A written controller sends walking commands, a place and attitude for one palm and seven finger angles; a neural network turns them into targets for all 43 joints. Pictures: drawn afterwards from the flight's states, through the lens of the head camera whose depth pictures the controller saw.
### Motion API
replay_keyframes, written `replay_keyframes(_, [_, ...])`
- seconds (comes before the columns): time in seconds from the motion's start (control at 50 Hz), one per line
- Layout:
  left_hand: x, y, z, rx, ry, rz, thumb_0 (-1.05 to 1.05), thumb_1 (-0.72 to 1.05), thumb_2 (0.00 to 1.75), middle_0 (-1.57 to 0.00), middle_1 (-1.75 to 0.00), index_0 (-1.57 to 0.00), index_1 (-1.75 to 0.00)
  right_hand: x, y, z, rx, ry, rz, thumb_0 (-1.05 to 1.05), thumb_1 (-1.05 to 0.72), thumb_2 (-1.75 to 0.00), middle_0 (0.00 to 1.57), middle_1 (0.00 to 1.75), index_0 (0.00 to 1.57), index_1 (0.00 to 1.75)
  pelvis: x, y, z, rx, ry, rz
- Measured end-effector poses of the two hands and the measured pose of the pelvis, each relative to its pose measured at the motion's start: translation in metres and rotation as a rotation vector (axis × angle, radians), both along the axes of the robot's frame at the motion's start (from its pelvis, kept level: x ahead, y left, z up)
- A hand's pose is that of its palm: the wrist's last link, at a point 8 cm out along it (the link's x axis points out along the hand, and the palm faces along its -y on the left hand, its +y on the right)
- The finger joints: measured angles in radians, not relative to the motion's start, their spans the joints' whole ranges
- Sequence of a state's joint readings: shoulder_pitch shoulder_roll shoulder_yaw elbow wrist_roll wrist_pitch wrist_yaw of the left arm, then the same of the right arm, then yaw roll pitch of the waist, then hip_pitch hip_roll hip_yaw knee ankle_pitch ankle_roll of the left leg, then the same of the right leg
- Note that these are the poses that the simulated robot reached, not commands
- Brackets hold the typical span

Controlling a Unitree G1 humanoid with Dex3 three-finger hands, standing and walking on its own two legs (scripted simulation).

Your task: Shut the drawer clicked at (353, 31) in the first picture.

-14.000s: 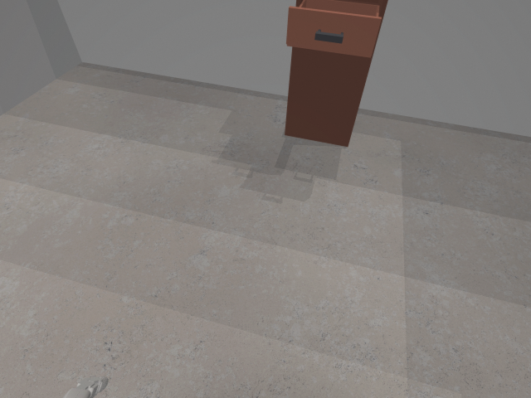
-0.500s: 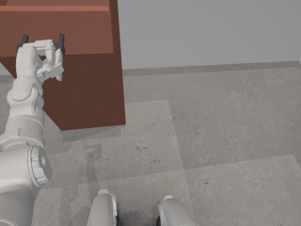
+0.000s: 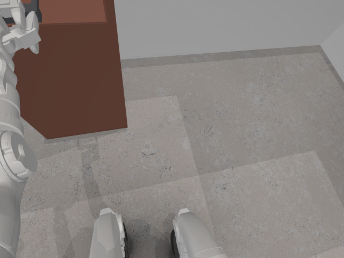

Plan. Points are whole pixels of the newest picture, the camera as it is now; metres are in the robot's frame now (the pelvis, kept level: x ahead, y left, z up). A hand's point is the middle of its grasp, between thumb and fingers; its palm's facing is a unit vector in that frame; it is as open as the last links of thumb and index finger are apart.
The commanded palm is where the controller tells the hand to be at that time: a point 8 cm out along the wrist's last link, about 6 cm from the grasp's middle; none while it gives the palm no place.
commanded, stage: push the drawer shut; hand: left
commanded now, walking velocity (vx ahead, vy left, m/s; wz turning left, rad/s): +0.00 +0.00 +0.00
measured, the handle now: (9, 5) +0.64 +0.26 +0.10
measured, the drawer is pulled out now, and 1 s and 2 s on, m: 0.00 0.00 0.00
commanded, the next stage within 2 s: pull the fist back off the drawer in 0.40 s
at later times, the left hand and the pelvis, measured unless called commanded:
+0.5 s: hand (27, 28) +0.57 +0.22 +0.11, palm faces +0.08 -0.99 -0.07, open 3.2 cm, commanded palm +0.62 +0.22 +0.10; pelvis -0.02 +0.00 -0.01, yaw +0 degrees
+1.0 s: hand (31, 29) +0.57 +0.21 +0.11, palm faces +0.08 -1.00 -0.04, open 3.1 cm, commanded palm +0.55 +0.22 +0.10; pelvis -0.02 +0.00 -0.01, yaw +0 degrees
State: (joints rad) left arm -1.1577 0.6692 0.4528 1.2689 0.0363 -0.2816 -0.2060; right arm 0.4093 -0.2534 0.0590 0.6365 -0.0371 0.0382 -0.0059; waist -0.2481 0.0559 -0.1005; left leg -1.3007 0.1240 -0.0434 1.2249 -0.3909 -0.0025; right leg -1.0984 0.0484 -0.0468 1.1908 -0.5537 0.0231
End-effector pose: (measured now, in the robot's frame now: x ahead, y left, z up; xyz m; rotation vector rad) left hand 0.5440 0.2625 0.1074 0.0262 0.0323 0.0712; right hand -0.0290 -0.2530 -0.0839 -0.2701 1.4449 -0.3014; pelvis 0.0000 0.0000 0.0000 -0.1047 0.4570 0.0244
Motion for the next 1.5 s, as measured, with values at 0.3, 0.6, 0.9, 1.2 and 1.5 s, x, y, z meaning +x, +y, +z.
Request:
replay_keyframes(0.3, [0.003,0.008,0.003,0.014,0.005,0.007,0.00,0.56,0.83,-1.41,-1.60,-1.40,-1.60,-0.020,0.005,-0.002,-0.008,0.041,0.012,0.00,-0.91,-0.90,0.21,0.30,0.20,0.30,-0.010,0.001,-0.008,-0.017,0.016,0.013])
replay_keyframes(0.6, [0.002,0.005,0.004,0.043,-0.001,0.002,0.01,0.59,0.86,-1.41,-1.60,-1.40,-1.60,-0.030,0.003,-0.006,-0.040,0.012,0.034,0.00,-0.91,-0.90,0.21,0.30,0.20,0.30,-0.025,0.002,-0.015,-0.026,0.027,0.014])
replay_keyframes(0.9, [0.001,0.003,0.004,0.033,0.006,0.005,0.01,0.60,0.87,-1.40,-1.60,-1.40,-1.60,-0.029,0.007,-0.006,-0.017,0.014,0.035,0.00,-0.91,-0.90,0.21,0.30,0.20,0.30,-0.023,0.003,-0.014,-0.022,0.022,0.013])
replay_keyframes(1.2, [-0.010,-0.006,0.002,0.021,0.018,0.042,0.01,0.84,0.89,-1.40,-1.60,-1.40,-1.60,0.003,0.006,0.001,0.046,-0.020,0.022,0.00,-0.91,-0.90,0.21,0.30,0.20,0.30,-0.001,0.000,0.007,0.005,-0.010,0.004])
replay_keyframes(1.5, [-0.052,0.002,0.024,0.050,-0.042,0.030,0.02,0.88,0.90,-1.40,-1.60,-1.39,-1.60,0.069,-0.008,0.019,0.085,-0.118,0.008,0.00,-0.91,-0.90,0.21,0.30,0.20,0.30,0.035,-0.009,0.037,0.039,-0.077,-0.004])
